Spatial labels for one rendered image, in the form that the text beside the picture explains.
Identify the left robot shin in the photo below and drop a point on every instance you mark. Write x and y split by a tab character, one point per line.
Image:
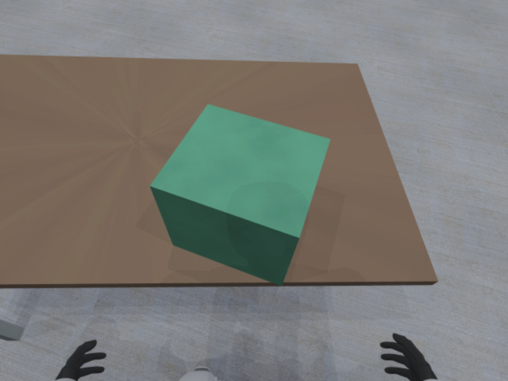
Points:
202	369

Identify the left robot hand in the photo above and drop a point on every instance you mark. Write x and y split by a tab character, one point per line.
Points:
72	368

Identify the right robot hand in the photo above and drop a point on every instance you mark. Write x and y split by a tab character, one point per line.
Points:
419	369

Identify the carton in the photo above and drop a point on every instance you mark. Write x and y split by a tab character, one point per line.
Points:
237	191

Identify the table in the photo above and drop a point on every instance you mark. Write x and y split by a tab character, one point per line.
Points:
82	138

